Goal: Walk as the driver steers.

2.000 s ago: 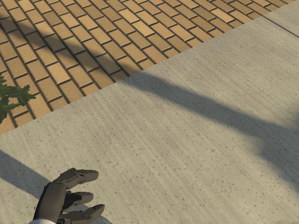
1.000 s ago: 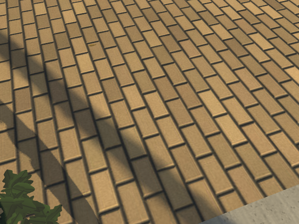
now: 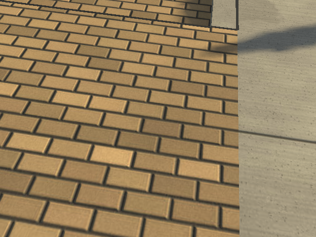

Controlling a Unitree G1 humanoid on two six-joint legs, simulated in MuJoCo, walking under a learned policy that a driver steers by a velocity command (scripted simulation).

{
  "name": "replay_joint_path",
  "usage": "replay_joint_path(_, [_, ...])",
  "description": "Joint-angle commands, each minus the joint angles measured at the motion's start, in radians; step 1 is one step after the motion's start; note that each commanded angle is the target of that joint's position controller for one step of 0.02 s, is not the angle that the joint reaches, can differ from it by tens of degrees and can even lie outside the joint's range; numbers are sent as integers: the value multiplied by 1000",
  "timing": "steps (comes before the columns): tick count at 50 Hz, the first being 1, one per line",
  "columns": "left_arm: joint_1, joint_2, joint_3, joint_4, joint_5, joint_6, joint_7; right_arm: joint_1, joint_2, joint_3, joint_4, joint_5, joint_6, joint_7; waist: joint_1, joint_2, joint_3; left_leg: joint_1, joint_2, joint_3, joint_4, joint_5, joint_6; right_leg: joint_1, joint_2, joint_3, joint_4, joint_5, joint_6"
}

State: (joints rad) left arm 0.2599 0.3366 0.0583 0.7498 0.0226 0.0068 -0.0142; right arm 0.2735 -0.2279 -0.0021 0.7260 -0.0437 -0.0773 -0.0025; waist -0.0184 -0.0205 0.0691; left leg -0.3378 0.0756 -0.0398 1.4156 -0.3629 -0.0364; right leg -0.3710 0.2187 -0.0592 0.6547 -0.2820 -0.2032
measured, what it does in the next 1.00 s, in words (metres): walks ahead, turning left: left foot, then right foot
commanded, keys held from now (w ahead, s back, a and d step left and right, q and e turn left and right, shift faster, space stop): w+shift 0.02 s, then w+q+shift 0.28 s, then q+shift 0.70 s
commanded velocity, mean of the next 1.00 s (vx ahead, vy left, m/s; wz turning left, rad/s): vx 0.53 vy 0.00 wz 0.53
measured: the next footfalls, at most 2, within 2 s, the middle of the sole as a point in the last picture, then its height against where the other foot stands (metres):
left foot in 0.32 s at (122, 219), level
right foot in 0.70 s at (142, 153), level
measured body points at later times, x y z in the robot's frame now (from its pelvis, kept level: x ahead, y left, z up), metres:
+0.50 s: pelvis +0.45 +0.09 +0.03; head +0.50 +0.08 +0.47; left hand +0.61 +0.36 -0.06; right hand +0.53 -0.19 -0.10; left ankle +0.48 +0.14 -0.71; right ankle +0.46 -0.06 -0.61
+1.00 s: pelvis +0.68 +0.09 +0.03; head +0.72 +0.13 +0.47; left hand +0.63 +0.40 -0.07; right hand +1.00 -0.02 -0.05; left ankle +0.62 +0.22 -0.64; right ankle +0.81 +0.04 -0.71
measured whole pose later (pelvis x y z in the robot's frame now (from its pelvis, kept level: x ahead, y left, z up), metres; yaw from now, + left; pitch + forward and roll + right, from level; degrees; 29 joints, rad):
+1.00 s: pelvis +0.68 +0.09 +0.03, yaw +39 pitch +2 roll -2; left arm 0.13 0.28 0.06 0.69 0.02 0.00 0.04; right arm 0.13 -0.35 -0.08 0.58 0.02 0.06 -0.02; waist 0.02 0.03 0.09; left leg -0.61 0.07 -0.02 1.06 -0.35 -0.09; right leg -0.33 0.00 -0.09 0.38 -0.08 -0.03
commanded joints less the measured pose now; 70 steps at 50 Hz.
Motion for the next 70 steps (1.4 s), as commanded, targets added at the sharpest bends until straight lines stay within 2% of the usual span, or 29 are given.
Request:
replay_joint_path(1, [43, 127, 37, -55, -5, -54, 28, 22, -177, -34, -101, -31, 6, -3, -31, 142, -40, -345, 64, -34, -108, -44, -21, 237, -338, 564, -418, 182, -183])
replay_joint_path(7, [125, 95, 18, 12, -23, -125, -5, -214, -67, 10, -166, 17, 20, 42, 54, 25, 30, -146, 70, 99, -678, 465, 47, 55, -226, 237, -559, 460, -36])
replay_joint_path(10, [191, 113, 15, 58, -20, -136, -2, -280, -104, -3, -154, 36, 19, 48, 99, 37, 41, -175, 10, 142, -813, 574, 114, 289, -278, 169, -623, 634, 23])
replay_joint_path(13, [198, 170, 24, 77, 8, -126, 27, -231, -157, -27, -131, 28, 14, 47, 48, -44, -48, -119, -111, 176, -846, 403, 161, 515, -339, 82, -449, 1179, 84])
replay_joint_path(15, [135, 189, 30, 63, 46, -98, 48, 56, -221, -59, -40, 35, 23, 37, -101, -98, -188, 111, -182, 176, -806, 260, 193, 533, -370, 42, -87, 1421, 116])
replay_joint_path(16, [62, 187, 30, 44, 45, -87, 54, 278, -243, -75, 32, 24, 24, 28, -223, -57, -235, 319, -160, 143, -878, 279, 224, 398, -332, -15, 254, 1314, 141])
replay_joint_path(17, [46, 89, 4, 1, 25, -101, 47, 376, -314, -100, 64, 10, 31, 16, -218, 121, -272, 585, 12, -127, -833, 279, 314, 39, -194, -25, 717, 582, 177])
replay_joint_path(18, [135, 29, -13, -59, -17, -122, 29, 287, -376, -115, 46, 5, 33, 23, -72, 394, -390, 815, 258, -759, -991, 545, 511, -362, -24, 89, 1029, -231, 236])
replay_joint_path(19, [85, 63, -27, -64, 3, -130, 38, 186, -326, -122, 6, 29, 32, 24, -76, 142, -377, 744, 231, -708, -1019, 601, 494, -388, -127, 201, 1003, -123, 206])
replay_joint_path(21, [-12, 68, -37, -88, 17, -134, 31, 114, -222, -95, 10, 43, 37, 20, -10, -69, -139, 387, 155, -463, -1056, 736, 409, -327, -215, 169, 807, -62, 203])
replay_joint_path(22, [-80, 99, -21, -130, -16, -145, 16, 32, -155, -70, -67, 70, -1, 28, -6, -59, -122, 296, 95, -441, -1129, 655, 388, -305, -208, 211, 750, -114, 206])
replay_joint_path(25, [-91, 73, -28, -168, 2, -128, 17, -67, -215, -84, -84, 71, -22, 13, 84, -18, -28, 6, -15, -296, -1160, 802, 342, -171, -221, 157, 374, -66, 246])
replay_joint_path(29, [-202, 8, -44, -202, -6, -115, 25, 32, -284, -121, -46, 83, 42, -33, 7, 47, -151, -85, -132, -241, -1050, 766, 185, 86, -74, 86, -63, 301, 285])
replay_joint_path(34, [-170, 71, -2, -206, -20, -115, 29, -29, -200, -115, -86, 79, 85, -57, 58, 136, -195, 43, -179, -355, -787, 447, 74, 217, -139, 203, -313, 505, 252])
replay_joint_path(35, [-43, 78, 2, -170, 0, -115, 37, -24, -144, -97, -106, 68, 88, -49, 93, 69, -313, 1, -215, -287, -540, 236, 36, 422, -280, 281, -298, 638, 191])
replay_joint_path(36, [-1, 91, -3, -182, 3, -100, 47, 40, -54, -64, -121, 31, 89, -45, 66, -105, -390, -189, -302, -170, -306, -383, 13, 633, -494, 486, -162, 1125, 110])
replay_joint_path(37, [-8, 102, -1, -174, 22, -85, 40, 286, -118, -67, -128, 60, 81, -18, -52, -300, -562, -242, -221, -211, -76, -416, -7, 715, -751, 793, -155, 1055, -90])
replay_joint_path(38, [-138, 96, 15, -208, 8, -70, 46, 272, -216, -89, -99, 77, 96, -8, -50, -218, -499, -312, -136, -146, 43, -288, -46, 627, -727, 803, -214, 680, -154])
replay_joint_path(39, [-178, 17, -1, -229, 3, -58, 56, 136, -268, -110, -97, 83, 111, -13, 0, -88, -358, -357, -96, -100, 34, -186, -63, 500, -603, 618, -251, 425, -94])
replay_joint_path(42, [-225, 35, 0, -206, 3, -27, 63, -3, -225, -106, -153, 73, 141, -33, -5, -31, -148, -289, -46, -36, -111, -70, -72, 175, -433, 342, -334, 366, -3])
replay_joint_path(45, [-171, 58, 21, -159, 10, -28, 63, -24, -145, -84, -182, 69, 125, -30, 4, -78, -185, -280, -18, 0, -225, -56, -67, 211, -462, 257, -356, 545, -47])
replay_joint_path(56, [-198, 131, 72, -100, -38, -22, 35, -78, -193, -113, -195, 68, 156, 17, -12, -114, -186, 26, -15, 115, -776, 111, 48, 182, -527, -4, -289, 225, 56])
replay_joint_path(58, [-120, 66, 63, -65, -39, -15, 27, 23, -257, -147, -160, 62, 155, 2, -31, 51, -149, 214, -11, -6, -982, 284, 135, 17, -427, -106, -31, 12, 182])
replay_joint_path(59, [-93, 28, 50, -108, 6, -8, 22, 42, -394, -172, -185, 55, 147, -17, 25, 392, -124, 367, 255, -420, -1004, 626, 286, -338, -277, -153, 322, -371, 290])
replay_joint_path(60, [-232, 57, 54, -153, 10, -17, 33, 22, -378, -163, -217, 11, 118, -8, -66, 313, -210, 281, 308, -526, -1071, 566, 403, -403, -217, 66, 488, -379, 282])
replay_joint_path(61, [-263, 83, 62, -154, -18, -16, 41, -18, -340, -150, -210, 2, 96, -4, -46, 217, -183, 249, 263, -427, -1088, 486, 359, -404, -235, 105, 531, -285, 255])
replay_joint_path(63, [-187, 85, 66, -100, -17, -4, 59, -128, -236, -118, -213, 41, 87, -17, 16, 146, -182, 216, 191, -277, -1047, 483, 259, -368, -269, 106, 506, -140, 250])
replay_joint_path(68, [-107, -12, 22, -42, -33, 10, 30, -166, -95, -54, -162, 15, 72, -28, 37, 143, -216, 144, 111, -55, -1027, 525, 216, -100, -292, 77, 285, 6, 274])
replay_joint_path(70, [-158, 3, 17, -70, -39, 15, 17, -145, -148, -69, -140, 7, 74, -29, -2, 179, -173, 128, 147, -64, -1037, 469, 242, -49, -283, 62, 188, -24, 270])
